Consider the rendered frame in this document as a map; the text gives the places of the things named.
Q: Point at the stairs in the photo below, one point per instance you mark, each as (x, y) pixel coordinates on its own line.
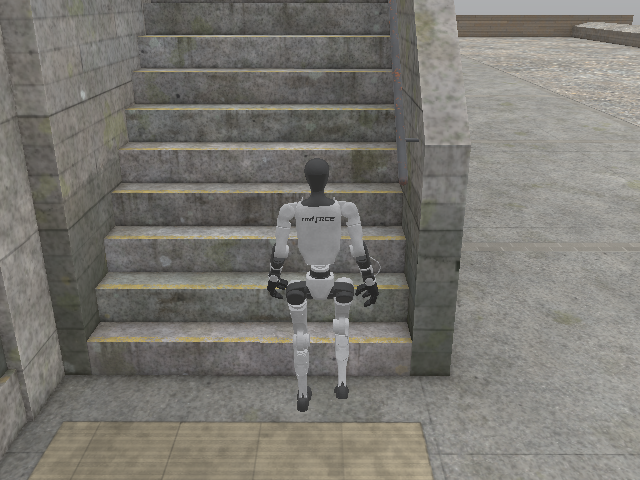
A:
(233, 98)

